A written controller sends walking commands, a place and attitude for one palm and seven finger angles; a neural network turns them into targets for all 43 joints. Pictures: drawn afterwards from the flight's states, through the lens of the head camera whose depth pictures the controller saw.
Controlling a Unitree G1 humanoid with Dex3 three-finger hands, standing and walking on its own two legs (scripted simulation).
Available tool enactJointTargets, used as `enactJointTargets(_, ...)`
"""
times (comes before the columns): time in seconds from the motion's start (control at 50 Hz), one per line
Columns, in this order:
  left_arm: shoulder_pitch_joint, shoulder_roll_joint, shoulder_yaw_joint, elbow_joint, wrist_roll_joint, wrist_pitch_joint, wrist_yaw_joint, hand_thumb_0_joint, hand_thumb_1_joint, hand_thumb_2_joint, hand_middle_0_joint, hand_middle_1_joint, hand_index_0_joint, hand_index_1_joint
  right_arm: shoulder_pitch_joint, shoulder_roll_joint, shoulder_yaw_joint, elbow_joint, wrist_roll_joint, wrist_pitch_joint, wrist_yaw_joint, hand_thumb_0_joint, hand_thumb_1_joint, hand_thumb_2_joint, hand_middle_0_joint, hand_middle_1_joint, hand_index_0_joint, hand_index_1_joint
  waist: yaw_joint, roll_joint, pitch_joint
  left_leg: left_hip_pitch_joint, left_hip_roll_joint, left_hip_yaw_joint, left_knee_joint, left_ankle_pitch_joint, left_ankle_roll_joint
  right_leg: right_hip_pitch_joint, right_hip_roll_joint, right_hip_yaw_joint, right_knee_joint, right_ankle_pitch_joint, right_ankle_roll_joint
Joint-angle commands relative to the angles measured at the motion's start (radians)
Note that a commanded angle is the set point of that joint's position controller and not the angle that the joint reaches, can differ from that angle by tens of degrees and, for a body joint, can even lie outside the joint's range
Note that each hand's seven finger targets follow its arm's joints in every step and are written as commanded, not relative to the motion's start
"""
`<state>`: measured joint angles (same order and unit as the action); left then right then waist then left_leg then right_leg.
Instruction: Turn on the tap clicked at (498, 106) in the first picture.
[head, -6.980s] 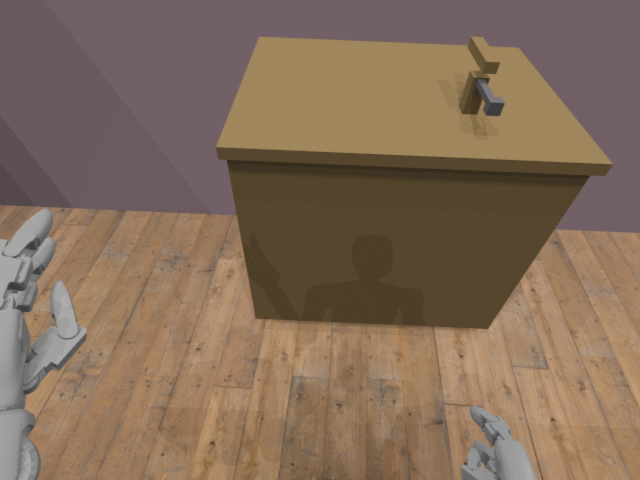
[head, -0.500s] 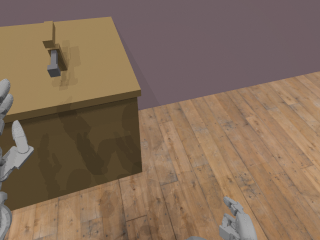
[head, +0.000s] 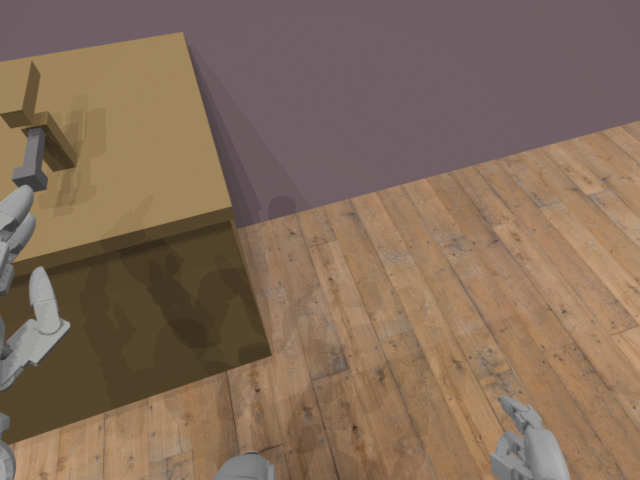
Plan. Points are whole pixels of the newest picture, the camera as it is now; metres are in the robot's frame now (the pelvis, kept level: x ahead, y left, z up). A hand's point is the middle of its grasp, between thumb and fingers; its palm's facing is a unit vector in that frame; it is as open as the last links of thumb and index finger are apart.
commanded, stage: come to a stop and stand still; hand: left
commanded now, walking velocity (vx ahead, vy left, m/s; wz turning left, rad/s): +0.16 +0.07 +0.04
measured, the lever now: (30, 178) +0.47 +0.42 +0.10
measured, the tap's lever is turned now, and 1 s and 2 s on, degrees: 0 0 0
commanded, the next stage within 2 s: look again from close up in 1.64 s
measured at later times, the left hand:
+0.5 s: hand (32, 295) +0.24 +0.25 +0.19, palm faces +0.40 -0.75 -0.53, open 7.5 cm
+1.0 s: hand (36, 294) +0.25 +0.25 +0.18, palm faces +0.39 -0.86 -0.33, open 7.5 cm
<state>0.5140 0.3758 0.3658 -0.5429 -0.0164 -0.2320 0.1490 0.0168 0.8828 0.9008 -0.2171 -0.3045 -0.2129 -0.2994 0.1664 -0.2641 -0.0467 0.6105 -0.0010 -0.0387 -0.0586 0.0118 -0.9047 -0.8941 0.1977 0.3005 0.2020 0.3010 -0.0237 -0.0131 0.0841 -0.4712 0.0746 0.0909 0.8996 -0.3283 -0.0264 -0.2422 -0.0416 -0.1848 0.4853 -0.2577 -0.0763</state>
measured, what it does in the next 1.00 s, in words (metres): steps on the spot: left foot, then right foot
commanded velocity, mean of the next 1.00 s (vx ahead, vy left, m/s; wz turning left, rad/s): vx -0.03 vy -0.02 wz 0.00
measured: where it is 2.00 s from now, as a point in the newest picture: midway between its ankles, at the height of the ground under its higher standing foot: outside the picture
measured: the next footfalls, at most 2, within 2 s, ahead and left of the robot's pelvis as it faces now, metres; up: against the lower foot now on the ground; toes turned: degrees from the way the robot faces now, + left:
left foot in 0.16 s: +0.11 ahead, +0.11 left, +0.00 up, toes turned -3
right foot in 0.44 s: +0.08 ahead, -0.11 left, +0.00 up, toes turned -3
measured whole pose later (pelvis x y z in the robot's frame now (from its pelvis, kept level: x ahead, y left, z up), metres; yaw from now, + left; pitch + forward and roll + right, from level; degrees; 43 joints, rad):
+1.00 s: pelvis +0.01 +0.01 +0.00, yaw -2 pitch -2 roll -2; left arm 0.33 0.38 0.37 -0.44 -0.02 -0.24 0.12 0.02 0.89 0.90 -0.21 -0.30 -0.21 -0.30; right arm 0.26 -0.21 0.01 0.59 -0.01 -0.17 -0.03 0.01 -0.90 -0.89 0.20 0.30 0.20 0.30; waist 0.02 -0.04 0.05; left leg -0.27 0.01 -0.01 0.47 -0.17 0.01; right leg -0.20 0.03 -0.04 0.41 -0.18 -0.01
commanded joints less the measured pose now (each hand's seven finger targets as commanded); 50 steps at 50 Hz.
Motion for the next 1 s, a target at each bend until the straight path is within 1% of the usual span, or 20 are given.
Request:
enactJointTargets(0.0,0.049,0.176,0.176,-0.198,-0.026,-0.061,0.044,0.0,0.9,0.9,-0.2,-0.3,-0.2,-0.3,-0.044,-0.023,-0.004,-0.174,0.004,-0.052,0.001,0.0,-0.9,-0.9,0.2,0.3,0.2,0.3,0.049,-0.099,-0.233,0.001,-0.019,0.045,-0.199,0.01,0.008,0.267,-0.271,0.224,-0.104,0.533,-0.071)
enactJointTargets(0.08,-0.008,0.152,0.137,-0.178,-0.027,-0.044,0.044,0.0,0.9,0.9,-0.2,-0.3,-0.2,-0.3,-0.019,-0.035,-0.009,-0.18,0.004,-0.045,-0.004,0.0,-0.9,-0.9,0.2,0.3,0.2,0.3,0.035,-0.104,-0.216,0.14,-0.038,0.06,-0.358,0.104,0.015,0.189,-0.238,0.209,-0.066,0.372,-0.039)
enactJointTargets(0.12,-0.06,0.148,0.106,-0.191,-0.026,-0.041,0.039,0.0,0.9,0.9,-0.2,-0.3,-0.2,-0.3,-0.016,-0.048,-0.012,-0.184,0.007,-0.042,-0.014,0.0,-0.9,-0.9,0.2,0.3,0.2,0.3,0.02,-0.013,-0.203,0.296,-0.001,0.021,-0.481,0.242,0.029,0.101,-0.18,0.17,0.034,0.348,0.021)
enactJointTargets(0.16,-0.086,0.156,0.099,-0.181,-0.027,-0.045,0.033,0.0,0.9,0.9,-0.2,-0.3,-0.2,-0.3,-0.013,-0.066,-0.011,-0.188,0.013,-0.04,-0.014,0.0,-0.9,-0.9,0.2,0.3,0.2,0.3,0.033,0.161,-0.22,0.423,0.214,-0.233,-0.487,0.641,0.134,-0.072,-0.044,0.117,0.177,0.029,0.094)
enactJointTargets(0.18,-0.102,0.145,0.075,-0.171,-0.022,-0.047,0.025,0.0,0.9,0.9,-0.2,-0.3,-0.2,-0.3,-0.013,-0.06,-0.007,-0.193,0.012,-0.047,-0.006,0.0,-0.9,-0.9,0.2,0.3,0.2,0.3,0.036,0.188,-0.207,0.432,0.268,-0.291,-0.516,0.789,0.16,-0.123,-0.015,0.139,0.227,-0.224,0.092)
enactJointTargets(0.2,-0.139,0.172,0.09,-0.211,-0.015,-0.055,0.017,0.0,0.9,0.9,-0.2,-0.3,-0.2,-0.3,-0.029,-0.05,0.004,-0.186,-0.011,-0.059,-0.01,0.0,-0.9,-0.9,0.2,0.3,0.2,0.3,0.035,0.29,-0.181,0.413,0.287,-0.317,-0.554,0.788,0.171,-0.153,-0.015,0.153,0.294,-0.293,0.093)
enactJointTargets(0.32,-0.105,0.155,0.079,-0.277,-0.013,-0.034,0.02,0.0,0.9,0.9,-0.2,-0.3,-0.2,-0.3,-0.002,-0.049,0.011,-0.172,-0.006,-0.107,0.018,0.0,-0.9,-0.9,0.2,0.3,0.2,0.3,0.024,0.238,-0.23,0.421,0.211,-0.142,-0.512,0.731,0.105,-0.04,0.021,0.116,0.11,-0.114,0.093)
enactJointTargets(0.42,-0.046,0.141,0.11,-0.182,-0.025,-0.015,0.012,0.0,0.9,0.9,-0.2,-0.3,-0.2,-0.3,-0.025,-0.038,0.022,-0.177,0.006,-0.097,0.021,0.0,-0.9,-0.9,0.2,0.3,0.2,0.3,0.027,0.166,-0.201,0.237,0.168,-0.079,-0.481,0.379,0.055,0.136,0.01,0.114,-0.066,0.095,0.1)
enactJointTargets(0.44,-1.085,0.923,0.669,-0.279,0.094,-0.086,-0.019,0.0,0.9,0.9,-0.2,-0.3,-0.2,-0.3,0.055,-0.102,-0.037,-0.109,-0.085,-0.154,0.015,0.0,-0.9,-0.9,0.2,0.3,0.2,0.3,0.096,-0.072,-0.093,0.009,0.095,-0.015,-0.255,0.271,0.045,0.066,-0.077,0.324,-0.155,0.294,0.039)
enactJointTargets(0.46,-0.551,0.301,0.254,0.28,0.002,-0.019,-0.065,0.0,0.9,0.9,-0.2,-0.3,-0.2,-0.3,0.033,0.04,0.014,-0.085,-0.026,-0.15,0.009,0.0,-0.9,-0.9,0.2,0.3,0.2,0.3,0.037,-0.187,-0.219,0.177,-0.043,-0.043,-0.289,0.132,0.024,0.038,-0.168,0.379,-0.132,0.382,-0.059)
enactJointTargets(0.48,-0.356,0.245,0.209,0.16,-0.023,-0.02,-0.056,0.0,0.9,0.9,-0.2,-0.3,-0.2,-0.3,0.028,-0.008,-0.001,-0.145,-0.006,-0.154,0.009,0.0,-0.9,-0.9,0.2,0.3,0.2,0.3,0.051,-0.108,-0.167,0.255,-0.03,-0.033,-0.369,0.172,0.019,0.032,-0.124,0.342,-0.143,0.463,0.004)
enactJointTargets(0.5,-0.278,0.094,0.111,0.298,-0.042,-0.003,-0.06,0.0,0.9,0.9,-0.2,-0.3,-0.2,-0.3,0.02,-0.017,-0.007,-0.17,0.018,-0.163,0.018,0.0,-0.9,-0.9,0.2,0.3,0.2,0.3,0.043,-0.044,-0.2,0.309,-0.024,-0.009,-0.431,0.212,0.017,0.061,-0.111,0.319,-0.087,0.444,0.014)
enactJointTargets(0.54,-0.243,0.137,0.081,0.086,-0.047,-0.015,-0.063,0.0,0.9,0.9,-0.2,-0.3,-0.2,-0.3,0.002,-0.055,-0.005,-0.168,0.017,-0.153,0.033,0.0,-0.9,-0.9,0.2,0.3,0.2,0.3,0.064,0.043,-0.243,0.35,0.0,-0.043,-0.445,0.261,0.049,0.049,-0.076,0.262,-0.076,0.224,0.076)
enactJointTargets(0.58,-0.164,0.108,0.02,-0.014,-0.04,-0.018,-0.062,0.0,0.9,0.9,-0.2,-0.3,-0.2,-0.3,-0.037,-0.034,0.015,-0.194,0.019,-0.151,0.045,0.0,-0.9,-0.9,0.2,0.3,0.2,0.3,0.074,-0.012,-0.209,0.303,-0.001,-0.048,-0.447,0.162,0.063,0.03,-0.072,0.26,-0.137,0.068,0.101)
enactJointTargets(0.68,-0.155,0.214,0.113,-0.098,-0.022,-0.013,-0.029,0.0,0.9,0.9,-0.2,-0.3,-0.2,-0.3,-0.046,-0.039,0.026,-0.204,0.006,-0.151,0.018,0.0,-0.9,-0.9,0.2,0.3,0.2,0.3,0.06,-0.185,-0.101,0.249,-0.074,-0.046,-0.328,0.002,0.043,-0.153,-0.124,0.36,-0.314,-0.402,0.027)
enactJointTargets(0.7,-0.225,0.288,0.177,-0.164,-0.022,-0.021,-0.018,0.0,0.9,0.9,-0.2,-0.3,-0.2,-0.3,-0.054,-0.045,0.028,-0.2,0.001,-0.152,0.01,0.0,-0.9,-0.9,0.2,0.3,0.2,0.3,0.055,-0.134,-0.092,0.267,-0.081,-0.048,-0.343,0.009,0.036,-0.179,-0.121,0.347,-0.31,-0.409,0.016)
enactJointTargets(0.76,-0.266,0.22,0.14,-0.134,-0.023,-0.035,-0.006,0.0,0.9,0.9,-0.2,-0.3,-0.2,-0.3,-0.039,-0.048,0.029,-0.18,-0.002,-0.158,-0.002,0.0,-0.9,-0.9,0.2,0.3,0.2,0.3,0.046,0.044,-0.111,0.278,-0.072,-0.089,-0.459,0.028,0.043,-0.105,-0.05,0.298,-0.238,-0.307,0.04)
enactJointTargets(0.82,-0.335,0.215,0.118,-0.158,-0.017,-0.059,-0.007,0.0,0.9,0.9,-0.2,-0.3,-0.2,-0.3,-0.038,-0.066,0.026,-0.182,-0.002,-0.168,-0.004,0.0,-0.9,-0.9,0.2,0.3,0.2,0.3,0.05,0.191,-0.072,0.171,-0.03,-0.166,-0.587,-0.139,0.058,-0.015,0.008,0.259,-0.191,-0.291,0.062)
enactJointTargets(0.9,-0.257,0.144,0.058,-0.114,-0.008,-0.069,-0.026,0.0,0.9,0.9,-0.2,-0.3,-0.2,-0.3,-0.029,-0.067,0.02,-0.184,0.0,-0.189,0.018,0.0,-0.9,-0.9,0.2,0.3,0.2,0.3,0.051,0.188,-0.101,0.146,-0.038,-0.157,-0.585,-0.1,0.059,0.087,0.037,0.232,-0.164,-0.143,0.062)
enactJointTargets(0.98,-0.142,0.129,0.058,-0.043,-0.015,-0.059,-0.038,0.0,0.9,0.9,-0.2,-0.3,-0.2,-0.3,-0.016,-0.064,0.025,-0.178,-0.003,-0.186,0.031,0.0,-0.9,-0.9,0.2,0.3,0.2,0.3,0.061,0.056,-0.114,0.156,-0.044,-0.163,-0.585,-0.023,0.045,0.093,0.035,0.226,-0.197,-0.1,0.07)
